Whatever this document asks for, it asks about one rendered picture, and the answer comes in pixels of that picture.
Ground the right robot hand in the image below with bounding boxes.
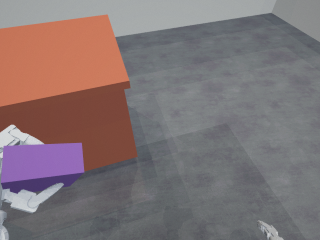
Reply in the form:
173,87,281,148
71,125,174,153
257,220,284,240

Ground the sponge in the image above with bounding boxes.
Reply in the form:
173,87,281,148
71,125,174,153
1,143,85,194

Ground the left robot forearm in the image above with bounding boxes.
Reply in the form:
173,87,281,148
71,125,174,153
0,210,10,240

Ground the table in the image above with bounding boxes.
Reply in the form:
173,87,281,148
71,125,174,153
0,14,138,171

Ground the left robot hand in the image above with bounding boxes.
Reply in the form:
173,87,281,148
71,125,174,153
0,125,64,214

